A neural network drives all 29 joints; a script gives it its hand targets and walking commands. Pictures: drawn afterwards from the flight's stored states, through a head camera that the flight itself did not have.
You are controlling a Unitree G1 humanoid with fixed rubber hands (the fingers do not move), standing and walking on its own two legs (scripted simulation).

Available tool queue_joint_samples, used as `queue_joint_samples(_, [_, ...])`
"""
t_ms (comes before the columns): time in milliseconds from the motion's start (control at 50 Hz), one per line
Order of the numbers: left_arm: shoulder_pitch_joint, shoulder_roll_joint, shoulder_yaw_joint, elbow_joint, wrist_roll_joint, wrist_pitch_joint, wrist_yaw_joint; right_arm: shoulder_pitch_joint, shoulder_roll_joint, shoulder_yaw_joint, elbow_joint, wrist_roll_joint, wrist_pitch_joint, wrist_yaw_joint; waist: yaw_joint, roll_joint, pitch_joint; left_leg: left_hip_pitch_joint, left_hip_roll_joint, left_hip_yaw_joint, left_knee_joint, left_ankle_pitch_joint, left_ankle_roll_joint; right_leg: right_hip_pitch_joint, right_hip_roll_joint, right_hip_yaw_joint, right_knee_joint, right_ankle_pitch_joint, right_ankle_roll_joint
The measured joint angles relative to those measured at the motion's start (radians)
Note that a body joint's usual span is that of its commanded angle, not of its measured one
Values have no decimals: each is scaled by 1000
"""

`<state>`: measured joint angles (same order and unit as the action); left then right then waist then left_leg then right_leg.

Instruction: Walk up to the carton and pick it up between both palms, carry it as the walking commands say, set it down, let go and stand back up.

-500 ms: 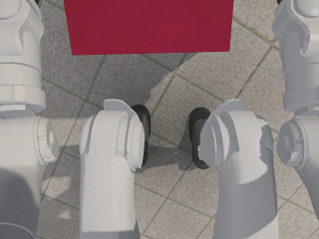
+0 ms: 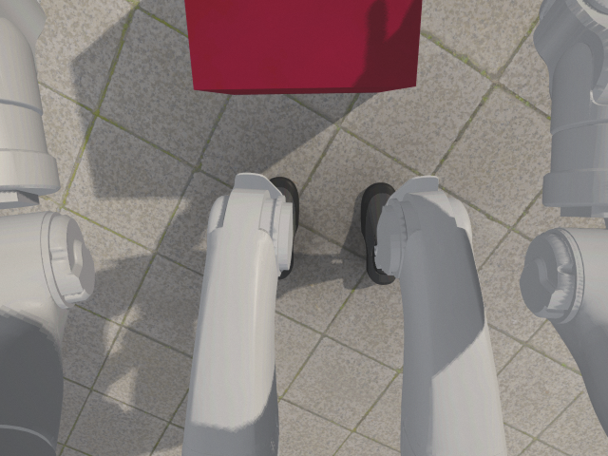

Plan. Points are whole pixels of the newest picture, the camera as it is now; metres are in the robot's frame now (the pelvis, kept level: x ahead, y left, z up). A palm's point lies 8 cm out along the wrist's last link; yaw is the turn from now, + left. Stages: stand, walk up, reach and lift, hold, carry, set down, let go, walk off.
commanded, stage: set down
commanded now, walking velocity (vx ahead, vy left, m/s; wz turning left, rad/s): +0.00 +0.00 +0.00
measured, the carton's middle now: out of the picture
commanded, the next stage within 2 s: let go in 0.72 s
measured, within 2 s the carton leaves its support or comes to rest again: neither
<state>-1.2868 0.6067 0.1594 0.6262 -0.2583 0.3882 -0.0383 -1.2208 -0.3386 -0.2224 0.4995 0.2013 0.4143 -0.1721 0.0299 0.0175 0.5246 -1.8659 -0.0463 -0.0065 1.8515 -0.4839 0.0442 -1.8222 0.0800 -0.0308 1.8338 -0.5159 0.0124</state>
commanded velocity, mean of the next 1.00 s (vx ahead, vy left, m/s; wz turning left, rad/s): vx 0.00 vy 0.00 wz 0.00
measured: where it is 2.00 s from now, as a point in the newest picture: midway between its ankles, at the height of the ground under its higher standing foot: (329, 248)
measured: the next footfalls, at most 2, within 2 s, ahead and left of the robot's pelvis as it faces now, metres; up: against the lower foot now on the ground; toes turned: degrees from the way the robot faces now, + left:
none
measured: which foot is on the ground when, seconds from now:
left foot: down 0.00-1.00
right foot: down 0.00-1.00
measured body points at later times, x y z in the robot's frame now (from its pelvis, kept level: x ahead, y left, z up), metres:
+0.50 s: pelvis +0.01 +0.00 +0.12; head +0.37 +0.02 +0.39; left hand +0.54 +0.28 +0.01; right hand +0.54 -0.18 -0.01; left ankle +0.14 +0.09 -0.45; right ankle +0.13 -0.11 -0.45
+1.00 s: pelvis +0.05 +0.01 +0.21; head +0.37 +0.03 +0.50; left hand +0.46 +0.28 +0.06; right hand +0.47 -0.19 +0.05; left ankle +0.14 +0.09 -0.45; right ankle +0.13 -0.11 -0.45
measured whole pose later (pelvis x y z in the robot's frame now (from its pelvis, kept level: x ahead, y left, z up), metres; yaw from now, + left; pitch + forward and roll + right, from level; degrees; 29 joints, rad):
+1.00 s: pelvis +0.05 +0.01 +0.21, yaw +1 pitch +20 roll -2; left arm -0.74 0.43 0.17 0.39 -0.13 0.31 -0.03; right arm -0.68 -0.29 -0.17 0.32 0.08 0.34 -0.07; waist 0.03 0.00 0.52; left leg -1.07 -0.06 -0.02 1.05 -0.32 0.04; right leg -1.04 0.07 0.04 1.04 -0.35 0.01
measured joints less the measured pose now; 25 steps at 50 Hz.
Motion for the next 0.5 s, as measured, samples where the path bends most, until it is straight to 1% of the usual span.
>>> queue_joint_samples(40, [-7, 1, -2, -19, -2, 16, 2, 0, -4, -2, -27, 12, 17, -3, -3, 0, 0, 26, -1, -2, -34, 10, 0, 27, -1, 2, -35, 10, 1])
queue_joint_samples(80, [-23, 3, -12, -17, -3, 28, 4, -11, -8, -5, -28, 12, 25, 1, -7, 0, 0, 54, -4, -5, -69, 20, -1, 55, -3, 2, -70, 20, 0])
queue_joint_samples(160, [-48, -4, -15, 22, 13, 34, 0, -38, -13, -8, 18, 10, 31, 13, -12, -2, -1, 119, -5, -13, -145, 37, -6, 119, -3, 3, -148, 38, -3])
queue_joint_samples(200, [-28, -13, -5, 11, 26, 22, -1, -30, -8, -9, 19, 13, 25, 18, -12, 0, -1, 155, -4, -16, -184, 42, -9, 154, -2, 4, -187, 46, -5])
queue_joint_samples(240, [-3, -20, 1, 5, 22, 11, -4, -12, -3, -1, 13, 10, 19, 18, -14, -3, -1, 193, -5, -15, -222, 46, -12, 190, -2, 9, -221, 50, -8])
queue_joint_samples(300, [23, -24, 20, 1, 32, 3, -18, 14, 7, 2, -5, 9, 14, 7, -18, -11, -2, 245, -7, -13, -282, 56, -15, 237, -4, 17, -274, 59, -12])
queue_joint_samples(340, [46, -19, 30, -12, 31, 0, -26, 35, 23, -6, -37, 6, 14, 4, -25, -14, -1, 277, -10, -14, -322, 67, -17, 267, -7, 20, -310, 67, -14])
queue_joint_samples(440, [109, -21, 55, -59, 36, -1, -46, 92, 36, 4, -101, 2, 23, -2, -29, -24, 0, 364, -13, -7, -409, 85, -16, 349, -10, 36, -387, 82, -13])
queue_joint_samples(500, [117, -17, 60, -52, 39, 2, -48, 102, 35, 2, -84, 5, 20, 4, -28, -23, -1, 415, -12, -10, -457, 97, -15, 401, -8, 38, -438, 97, -13])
